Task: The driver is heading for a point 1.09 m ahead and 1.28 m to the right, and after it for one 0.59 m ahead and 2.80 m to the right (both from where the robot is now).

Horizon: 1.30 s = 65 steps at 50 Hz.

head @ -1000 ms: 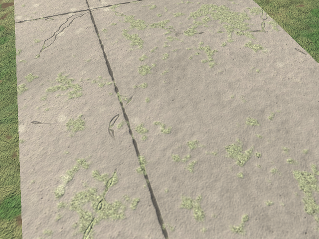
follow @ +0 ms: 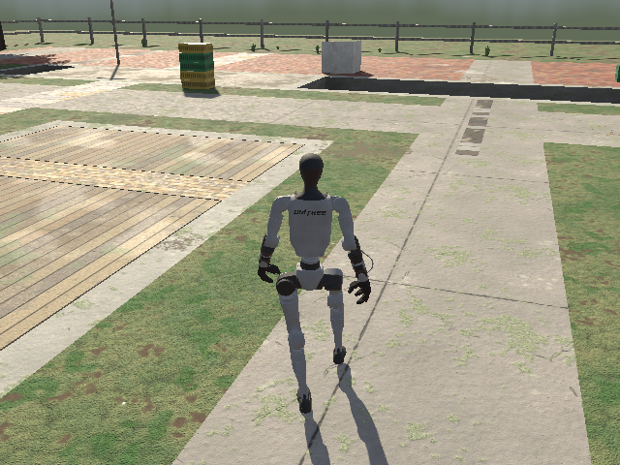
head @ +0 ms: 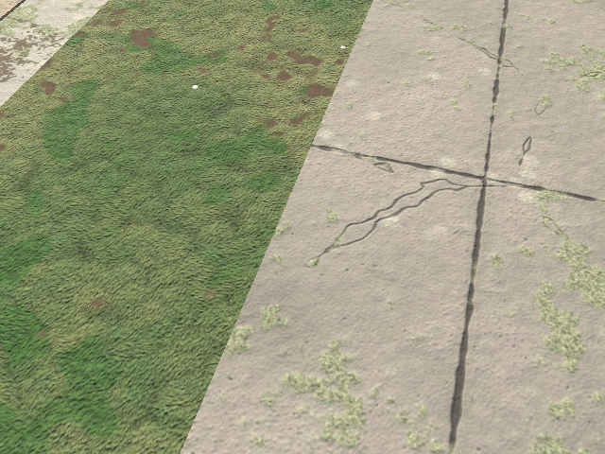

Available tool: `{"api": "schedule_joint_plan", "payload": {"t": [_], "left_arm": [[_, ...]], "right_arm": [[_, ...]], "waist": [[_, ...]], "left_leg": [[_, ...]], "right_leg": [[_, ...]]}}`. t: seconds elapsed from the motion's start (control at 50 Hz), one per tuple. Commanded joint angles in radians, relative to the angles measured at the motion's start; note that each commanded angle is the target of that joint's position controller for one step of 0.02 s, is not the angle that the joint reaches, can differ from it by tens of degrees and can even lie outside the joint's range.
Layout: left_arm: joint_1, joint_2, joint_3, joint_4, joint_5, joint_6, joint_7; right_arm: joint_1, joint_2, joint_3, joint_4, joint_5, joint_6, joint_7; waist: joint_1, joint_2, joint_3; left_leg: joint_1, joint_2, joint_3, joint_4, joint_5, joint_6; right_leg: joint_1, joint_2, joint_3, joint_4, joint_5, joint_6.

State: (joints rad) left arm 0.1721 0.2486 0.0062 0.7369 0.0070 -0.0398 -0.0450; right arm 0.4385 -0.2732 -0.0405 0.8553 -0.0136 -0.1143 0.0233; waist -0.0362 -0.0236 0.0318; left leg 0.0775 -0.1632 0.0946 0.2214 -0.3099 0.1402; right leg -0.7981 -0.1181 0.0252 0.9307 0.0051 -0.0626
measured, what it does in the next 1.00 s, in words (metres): walks ahead, turning right: right foot, then left foot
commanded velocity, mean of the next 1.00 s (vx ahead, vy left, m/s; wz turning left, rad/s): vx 1.00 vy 0.00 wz -0.86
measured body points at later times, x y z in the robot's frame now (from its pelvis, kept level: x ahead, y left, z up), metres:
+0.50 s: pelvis +0.47 -0.08 +0.00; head +0.50 -0.09 +0.45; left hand +0.53 +0.21 -0.11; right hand +0.66 -0.35 -0.05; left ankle +0.74 +0.03 -0.67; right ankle +0.32 -0.07 -0.73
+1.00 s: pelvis +0.88 -0.27 -0.02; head +0.90 -0.30 +0.42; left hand +1.23 -0.36 -0.06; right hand +0.62 -0.38 -0.15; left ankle +0.80 -0.02 -0.72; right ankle +0.97 -0.45 -0.70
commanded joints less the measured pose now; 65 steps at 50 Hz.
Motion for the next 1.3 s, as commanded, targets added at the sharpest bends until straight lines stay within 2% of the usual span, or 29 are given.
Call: {"api": "schedule_joint_plan", "payload": {"t": [0.02,0.1,0.14,0.16,0.18,0.2,0.22,0.26,0.32,0.38,0.48,0.52,0.56,0.58,0.6,0.62,0.64,0.68,0.76,0.92,0.96,1.0,1.04,1.06,1.08,1.1,1.14,1.18,1.3], "left_arm": [[-0.123,0.031,0.003,-0.069,-0.007,-0.02,-0.022],[-0.053,0.096,0.017,-0.035,0.006,-0.016,-0.026],[0.215,0.175,0.05,0.038,0.005,-0.005,-0.015],[0.445,0.22,0.077,0.101,0.006,-0.001,-0.003],[0.518,0.253,0.102,0.127,-0.002,0.009,0.015],[0.393,0.327,0.117,0.107,0.021,0.02,0.021],[0.344,0.308,0.12,0.067,0.009,0.019,0.02],[0.274,0.192,0.099,0.067,0.007,0.016,0.03],[0.222,0.174,0.082,0.056,0.0,-0.021,0.035],[0.231,0.207,0.093,0.048,-0.005,-0.044,0.031],[0.322,0.234,0.114,0.065,-0.019,-0.039,0.027],[0.295,0.246,0.12,0.056,-0.016,-0.037,0.037],[0.25,0.298,0.13,0.042,-0.005,-0.042,0.038],[0.18,0.315,0.133,0.025,0.0,-0.049,0.034],[0.146,0.215,0.106,-0.004,0.005,-0.064,0.034],[0.271,0.059,0.063,-0.053,-0.047,-0.059,0.034],[0.242,0.138,0.056,-0.05,-0.024,-0.042,0.041],[0.091,0.186,0.068,-0.045,0.016,-0.019,0.024],[-0.003,0.091,0.042,-0.114,0.03,0.03,-0.02],[-0.255,0.086,0.009,-0.223,0.024,0.037,-0.064],[-0.236,0.101,0.013,-0.205,0.024,0.031,-0.06],[-0.057,0.15,0.035,-0.155,0.023,0.026,-0.042],[0.329,0.234,0.092,-0.025,0.017,0.018,-0.004],[0.257,0.307,0.125,-0.02,-0.012,0.032,0.023],[0.2,0.415,0.141,-0.077,0.028,0.051,0.021],[0.247,0.368,0.142,-0.09,0.022,0.054,0.035],[0.191,0.262,0.114,-0.039,0.017,0.023,0.052],[0.131,0.199,0.084,-0.04,0.016,-0.014,0.061],[0.19,0.183,0.077,0.014,-0.01,-0.071,0.031]], "right_arm": [[-0.015,-0.1,-0.011,-0.046,0.013,-0.042,-0.008],[-0.024,-0.169,-0.019,-0.034,-0.01,-0.026,-0.055],[-0.088,-0.22,-0.036,-0.052,-0.036,0.015,-0.079],[-0.169,-0.244,-0.045,-0.079,-0.045,0.033,-0.083],[-0.225,-0.197,-0.036,-0.086,-0.045,0.031,-0.065],[-0.153,-0.025,0.01,-0.177,-0.022,0.006,-0.04],[-0.163,-0.062,0.029,-0.225,-0.019,-0.019,-0.036],[-0.231,-0.11,0.031,-0.23,-0.032,-0.039,-0.023],[-0.233,-0.091,0.047,-0.242,-0.073,0.029,-0.017],[-0.402,-0.078,0.063,-0.321,-0.053,0.046,-0.003],[-0.552,-0.062,0.071,-0.37,-0.021,0.034,0.0],[-0.536,-0.083,0.064,-0.373,-0.02,0.027,-0.007],[-0.345,-0.167,0.026,-0.322,-0.012,0.02,-0.029],[-0.132,-0.208,0.003,-0.272,-0.01,0.016,-0.045],[0.106,-0.278,-0.03,-0.233,-0.033,0.014,-0.069],[0.057,-0.345,-0.044,-0.237,-0.078,0.018,-0.064],[-0.041,-0.292,-0.054,-0.247,-0.056,0.029,-0.055],[-0.134,-0.135,-0.021,-0.233,-0.041,0.035,-0.045],[-0.049,-0.074,-0.006,-0.118,-0.014,0.005,-0.028],[-0.04,-0.144,-0.019,-0.05,-0.014,-0.022,-0.025],[0.012,-0.194,-0.029,-0.044,-0.013,-0.01,-0.037],[-0.007,-0.256,-0.046,-0.054,-0.016,0.021,-0.054],[-0.089,-0.265,-0.053,-0.094,-0.026,0.049,-0.049],[-0.104,-0.159,-0.034,-0.125,-0.036,0.049,-0.029],[-0.056,-0.143,-0.02,-0.253,-0.009,0.031,-0.028],[-0.157,-0.175,-0.013,-0.273,-0.017,0.002,-0.028],[-0.178,-0.149,0.002,-0.253,-0.024,-0.005,-0.031],[-0.122,-0.128,0.01,-0.224,-0.059,0.04,-0.028],[-0.381,-0.036,0.048,-0.312,-0.026,0.054,0.013]], "waist": [[-0.005,0.026,0.096],[0.056,0.127,-0.004],[0.205,0.162,-0.132],[0.324,0.138,-0.202],[0.35,0.015,-0.178],[0.139,-0.304,-0.177],[0.157,-0.147,-0.289],[0.074,0.111,-0.057],[-0.013,0.117,0.051],[0.029,0.056,0.103],[0.146,-0.032,0.029],[0.128,-0.041,0.001],[0.027,-0.039,-0.14],[-0.102,-0.035,-0.238],[-0.191,0.058,-0.379],[-0.058,0.384,-0.487],[-0.042,0.345,-0.425],[-0.043,0.09,-0.162],[0.014,0.12,-0.023],[0.039,0.063,0.118],[0.057,0.087,0.07],[0.171,0.135,-0.047],[0.326,0.097,-0.205],[0.226,-0.145,-0.136],[0.136,-0.23,-0.314],[0.186,-0.017,-0.315],[0.071,0.126,-0.06],[-0.013,0.141,-0.009],[0.054,0.044,0.077]], "left_leg": [[-0.208,0.247,0.029,-0.179,0.731,-0.072],[0.063,0.309,0.102,0.011,1.371,-0.136],[0.067,0.341,0.102,0.377,1.55,-0.144],[-0.063,0.34,0.089,0.712,1.458,-0.134],[-0.292,0.199,0.095,1.129,0.718,-0.115],[-0.845,0.044,-0.02,1.499,-0.214,-0.178],[-0.969,0.089,-0.203,1.495,-0.161,-0.15],[-0.902,0.198,-0.208,1.23,-0.005,-0.121],[-0.753,0.263,-0.171,1.038,-0.028,-0.17],[-0.668,0.271,-0.096,0.744,0.145,-0.202],[-0.588,0.19,-0.075,0.405,0.415,-0.176],[-0.501,0.165,-0.096,0.296,0.386,-0.161],[-0.247,0.123,-0.109,0.287,0.248,-0.139],[-0.017,0.17,-0.132,0.303,0.187,-0.124],[0.231,0.362,-0.31,0.325,-0.148,-0.095],[0.425,0.656,-0.856,0.139,-0.39,-0.011],[0.333,0.634,-0.991,0.059,-0.553,0.019],[0.058,0.527,-0.621,0.057,-0.288,-0.01],[-0.116,0.462,-0.284,-0.002,0.111,-0.054],[-0.19,0.357,0.169,-0.112,0.665,-0.13],[-0.08,0.368,0.199,0.01,1.14,-0.147],[-0.038,0.415,0.186,0.283,1.403,-0.146],[-0.284,0.408,0.152,0.852,1.132,-0.122],[-0.585,0.201,0.146,1.24,0.017,-0.147],[-0.933,0.119,-0.043,1.516,-0.2,-0.188],[-0.996,0.179,-0.177,1.453,-0.111,-0.178],[-0.899,0.267,-0.171,1.214,-0.053,-0.167],[-0.745,0.308,-0.168,1.094,-0.086,-0.185],[-0.551,0.306,-0.076,0.524,0.373,-0.159]], "right_leg": [[0.203,0.056,-0.122,-0.196,0.226,-0.045],[0.303,0.183,-0.21,-0.295,0.129,-0.094],[0.549,0.248,-0.206,-0.28,-0.029,-0.124],[0.767,0.223,-0.125,-0.321,-0.106,-0.172],[0.914,0.161,-0.024,-0.336,-0.183,-0.213],[1.174,-0.044,0.459,-0.334,-0.109,-0.384],[1.211,-0.133,0.755,-0.57,-0.352,-0.451],[0.866,-0.095,0.653,-0.72,-0.452,-0.334],[0.524,0.039,0.457,-0.762,-0.314,-0.283],[0.372,0.117,0.355,-0.811,-0.12,-0.262],[0.596,0.123,0.353,-0.719,0.251,-0.173],[0.666,0.11,0.369,-0.65,0.337,-0.141],[0.708,0.112,0.372,-0.406,0.563,-0.096],[0.619,0.14,0.356,-0.176,0.509,-0.077],[0.471,0.183,0.286,0.147,0.199,-0.077],[0.157,0.288,0.169,0.43,-0.547,-0.047],[0.034,0.195,0.12,0.506,-0.438,-0.066],[0.029,0.107,0.071,0.429,-0.286,-0.052],[0.002,0.023,0.053,0.384,-0.28,-0.036],[0.151,0.08,-0.166,-0.08,0.025,-0.082],[0.254,0.161,-0.237,-0.142,-0.02,-0.117],[0.456,0.22,-0.229,-0.163,-0.117,-0.152],[0.942,0.238,-0.105,-0.264,-0.199,-0.211],[1.047,0.103,0.138,-0.319,-0.22,-0.243],[1.309,-0.113,0.694,-0.478,-0.248,-0.462],[1.258,-0.138,0.795,-0.622,-0.36,-0.441],[0.895,-0.089,0.633,-0.687,-0.259,-0.354],[0.645,-0.022,0.475,-0.696,-0.127,-0.317],[0.427,0.117,0.219,-0.825,0.029,-0.218]]}}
